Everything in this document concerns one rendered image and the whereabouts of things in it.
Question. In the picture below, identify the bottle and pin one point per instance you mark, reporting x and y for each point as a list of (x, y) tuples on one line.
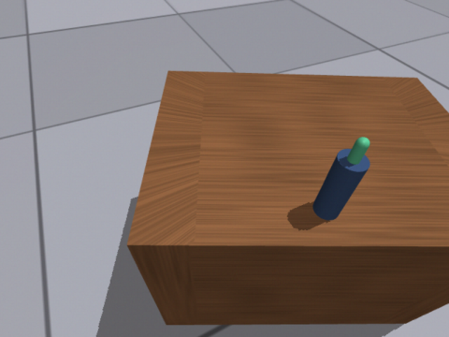
[(345, 174)]

